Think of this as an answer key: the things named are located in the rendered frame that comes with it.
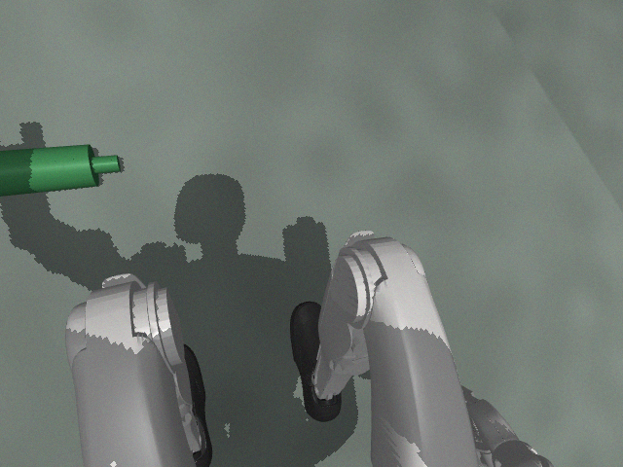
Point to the right robot foot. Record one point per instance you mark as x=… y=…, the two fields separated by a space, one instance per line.
x=305 y=344

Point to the right robot arm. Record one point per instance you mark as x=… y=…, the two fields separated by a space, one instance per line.
x=518 y=454

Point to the bottle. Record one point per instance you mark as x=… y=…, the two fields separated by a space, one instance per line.
x=38 y=170

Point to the right robot hand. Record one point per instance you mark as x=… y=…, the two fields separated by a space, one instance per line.
x=489 y=427

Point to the left robot foot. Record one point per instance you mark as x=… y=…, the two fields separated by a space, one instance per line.
x=202 y=457

